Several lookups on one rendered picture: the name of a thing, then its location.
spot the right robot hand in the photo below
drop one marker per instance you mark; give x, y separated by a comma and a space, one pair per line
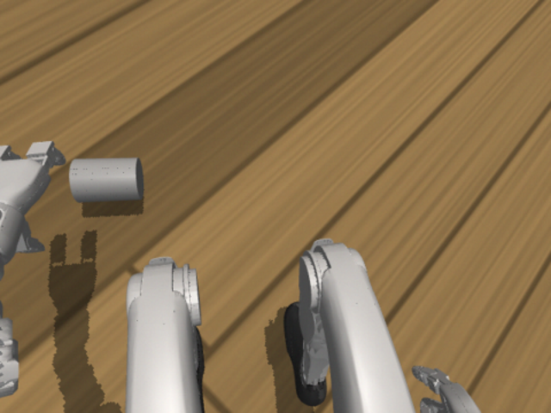
454, 397

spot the can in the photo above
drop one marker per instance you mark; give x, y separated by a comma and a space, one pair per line
106, 179

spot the left robot hand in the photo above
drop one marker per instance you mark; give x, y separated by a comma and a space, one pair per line
24, 181

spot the left robot arm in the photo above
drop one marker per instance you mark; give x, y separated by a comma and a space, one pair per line
11, 226

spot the right robot foot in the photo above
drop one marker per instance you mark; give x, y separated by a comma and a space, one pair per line
311, 395

